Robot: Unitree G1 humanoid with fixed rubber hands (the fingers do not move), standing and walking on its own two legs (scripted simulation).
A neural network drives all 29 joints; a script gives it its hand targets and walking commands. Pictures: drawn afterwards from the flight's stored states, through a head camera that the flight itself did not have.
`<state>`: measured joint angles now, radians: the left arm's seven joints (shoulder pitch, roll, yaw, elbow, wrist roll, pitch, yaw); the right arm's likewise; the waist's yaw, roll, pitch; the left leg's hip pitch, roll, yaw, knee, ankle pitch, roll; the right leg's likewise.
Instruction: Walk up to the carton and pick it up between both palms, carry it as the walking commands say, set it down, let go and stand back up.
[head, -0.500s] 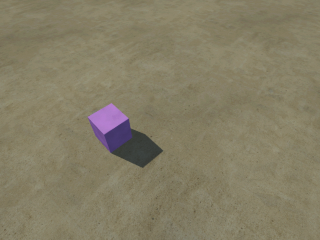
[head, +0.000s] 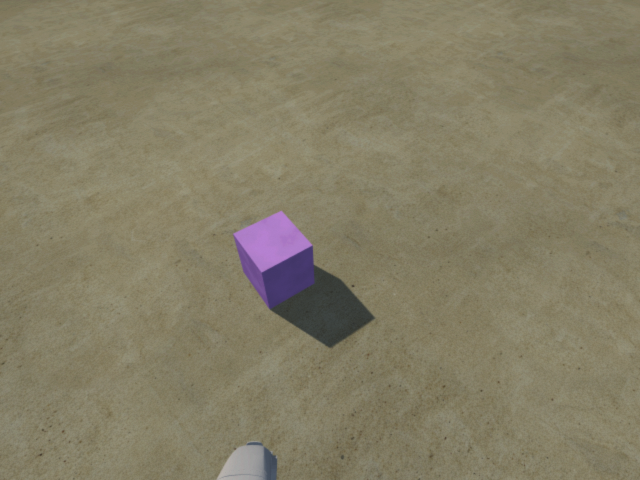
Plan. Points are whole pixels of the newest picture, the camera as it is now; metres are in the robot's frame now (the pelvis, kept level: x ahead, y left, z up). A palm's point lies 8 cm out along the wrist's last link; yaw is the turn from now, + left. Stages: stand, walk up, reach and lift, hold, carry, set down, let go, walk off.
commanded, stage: walk up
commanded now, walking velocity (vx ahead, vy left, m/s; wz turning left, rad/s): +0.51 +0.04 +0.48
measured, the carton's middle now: (275, 259) +0.95 +0.22 -0.67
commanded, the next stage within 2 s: none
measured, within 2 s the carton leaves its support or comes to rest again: neither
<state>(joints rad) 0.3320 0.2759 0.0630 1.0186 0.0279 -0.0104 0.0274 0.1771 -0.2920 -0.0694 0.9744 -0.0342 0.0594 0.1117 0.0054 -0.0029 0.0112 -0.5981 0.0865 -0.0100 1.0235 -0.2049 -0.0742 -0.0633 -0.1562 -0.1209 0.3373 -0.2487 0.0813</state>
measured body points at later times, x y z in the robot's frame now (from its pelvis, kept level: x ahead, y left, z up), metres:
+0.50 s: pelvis +0.22 +0.12 +0.00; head +0.24 +0.15 +0.45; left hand +0.31 +0.37 -0.15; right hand +0.19 -0.10 -0.14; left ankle +0.13 +0.21 -0.75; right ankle +0.40 -0.02 -0.67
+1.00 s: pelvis +0.45 +0.09 +0.00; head +0.47 +0.08 +0.45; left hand +0.39 +0.33 -0.15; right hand +0.56 -0.12 -0.16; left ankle +0.44 +0.23 -0.70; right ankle +0.51 +0.02 -0.75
